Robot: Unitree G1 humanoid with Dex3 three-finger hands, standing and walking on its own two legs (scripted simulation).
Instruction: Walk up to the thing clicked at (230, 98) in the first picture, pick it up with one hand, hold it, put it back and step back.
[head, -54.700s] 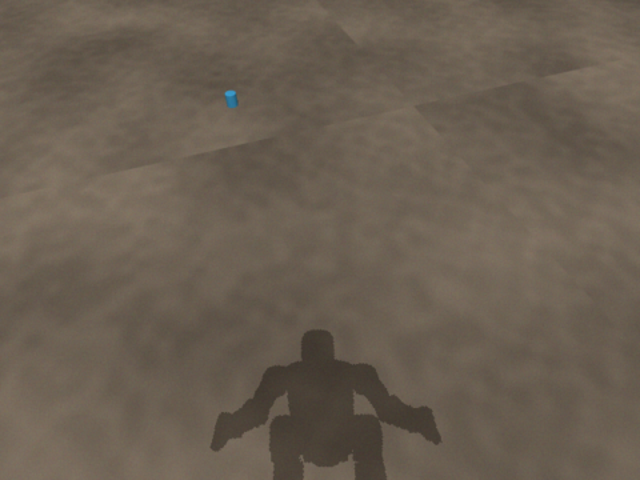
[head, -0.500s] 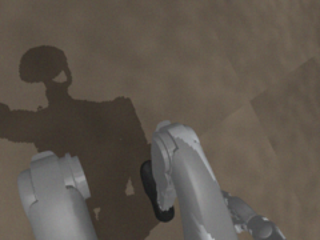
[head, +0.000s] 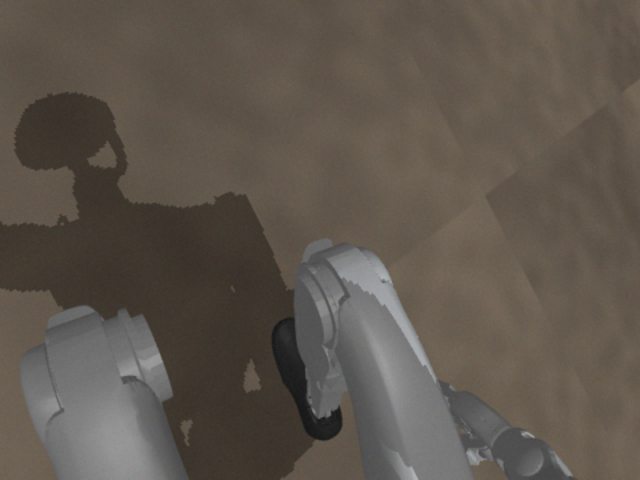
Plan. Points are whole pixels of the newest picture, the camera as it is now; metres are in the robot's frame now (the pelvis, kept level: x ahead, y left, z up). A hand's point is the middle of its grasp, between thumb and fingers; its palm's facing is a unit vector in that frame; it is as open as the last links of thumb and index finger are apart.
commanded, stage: open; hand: left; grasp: from above
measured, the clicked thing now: out of the picture +0.41 +0.39 -0.25
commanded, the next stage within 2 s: withdraw in 0.74 s
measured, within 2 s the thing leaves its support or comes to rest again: neither
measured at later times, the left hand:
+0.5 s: hand out of the picture +0.40 +0.38 -0.23, palm faces -0.41 -0.19 -0.89, open 13.9 cm
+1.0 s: hand out of the picture +0.41 +0.39 -0.22, palm faces -0.40 -0.17 -0.90, open 14.0 cm
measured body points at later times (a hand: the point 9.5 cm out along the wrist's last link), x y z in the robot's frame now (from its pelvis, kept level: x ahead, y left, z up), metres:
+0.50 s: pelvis +0.00 +0.00 +0.00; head +0.25 +0.15 +0.35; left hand +0.42 +0.39 -0.18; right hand +0.09 -0.26 -0.06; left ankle +0.06 +0.13 -0.26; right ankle +0.11 -0.13 -0.26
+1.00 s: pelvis +0.00 +0.00 +0.01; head +0.25 +0.14 +0.35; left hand +0.43 +0.39 -0.17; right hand +0.09 -0.26 -0.06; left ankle +0.06 +0.13 -0.26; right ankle +0.11 -0.13 -0.26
